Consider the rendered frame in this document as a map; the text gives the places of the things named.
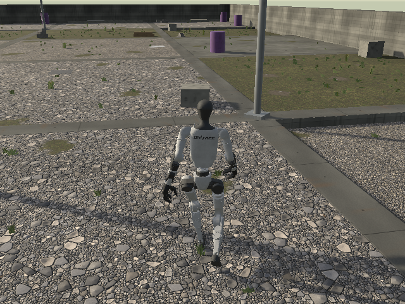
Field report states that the robot left hand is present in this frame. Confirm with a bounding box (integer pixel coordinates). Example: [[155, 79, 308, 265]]
[[162, 184, 177, 203]]

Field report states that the humanoid robot head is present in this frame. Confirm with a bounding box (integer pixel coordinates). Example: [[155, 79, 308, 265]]
[[194, 99, 215, 130]]

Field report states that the right robot upper arm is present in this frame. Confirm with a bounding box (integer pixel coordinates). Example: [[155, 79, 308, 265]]
[[217, 127, 234, 162]]

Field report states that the right robot shin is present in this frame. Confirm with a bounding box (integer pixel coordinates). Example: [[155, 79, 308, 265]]
[[213, 217, 224, 256]]

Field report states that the robot left forearm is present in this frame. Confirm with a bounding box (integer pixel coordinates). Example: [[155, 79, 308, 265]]
[[165, 152, 180, 186]]

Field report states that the left robot upper arm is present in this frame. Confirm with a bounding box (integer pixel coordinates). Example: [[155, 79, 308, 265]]
[[174, 127, 191, 162]]

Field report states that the robot right hand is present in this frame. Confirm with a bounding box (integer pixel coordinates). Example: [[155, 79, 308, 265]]
[[223, 167, 237, 179]]

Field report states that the robot right forearm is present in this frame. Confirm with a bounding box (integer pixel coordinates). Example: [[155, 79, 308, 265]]
[[228, 152, 237, 171]]

